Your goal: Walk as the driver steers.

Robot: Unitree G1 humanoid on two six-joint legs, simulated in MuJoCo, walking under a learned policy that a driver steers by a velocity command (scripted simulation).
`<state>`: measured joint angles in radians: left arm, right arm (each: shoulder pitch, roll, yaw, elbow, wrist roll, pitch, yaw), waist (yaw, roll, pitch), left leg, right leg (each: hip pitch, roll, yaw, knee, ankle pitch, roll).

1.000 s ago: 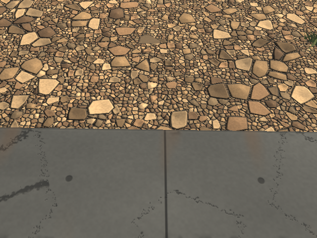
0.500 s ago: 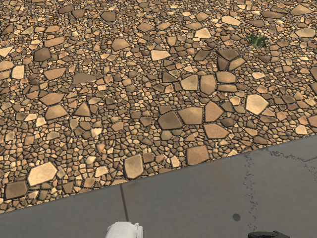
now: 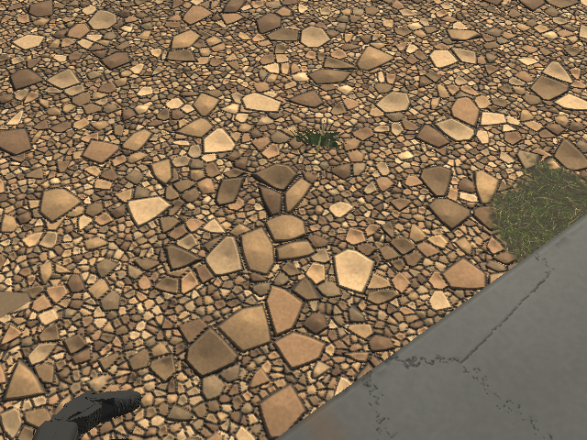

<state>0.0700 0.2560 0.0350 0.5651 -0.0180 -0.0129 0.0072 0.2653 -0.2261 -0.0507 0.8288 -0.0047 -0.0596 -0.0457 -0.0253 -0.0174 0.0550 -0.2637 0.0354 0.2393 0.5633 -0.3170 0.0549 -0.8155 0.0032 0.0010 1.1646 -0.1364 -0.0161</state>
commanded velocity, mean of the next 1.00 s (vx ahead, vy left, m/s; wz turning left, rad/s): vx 0.04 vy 0.00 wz -0.18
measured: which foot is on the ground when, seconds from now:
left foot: down 0.00-0.20, up 0.22-0.56, down 0.58-1.00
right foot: up 0.00-0.16, down 0.18-1.00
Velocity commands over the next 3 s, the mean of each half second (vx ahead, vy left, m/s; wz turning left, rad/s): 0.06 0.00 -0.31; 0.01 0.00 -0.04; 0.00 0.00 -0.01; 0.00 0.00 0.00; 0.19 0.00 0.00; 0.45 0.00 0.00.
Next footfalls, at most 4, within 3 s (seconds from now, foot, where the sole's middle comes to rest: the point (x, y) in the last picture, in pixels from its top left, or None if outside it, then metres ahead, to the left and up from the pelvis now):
0.18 right None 0.24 -0.09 -0.77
0.58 left None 0.20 0.15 -0.77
2.42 right None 0.29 -0.10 -0.77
2.90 left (263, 328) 0.71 0.08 -0.77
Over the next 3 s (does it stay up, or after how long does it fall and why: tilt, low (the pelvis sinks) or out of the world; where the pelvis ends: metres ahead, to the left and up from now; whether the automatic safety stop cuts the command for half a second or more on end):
stays up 0.56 0.01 -0.01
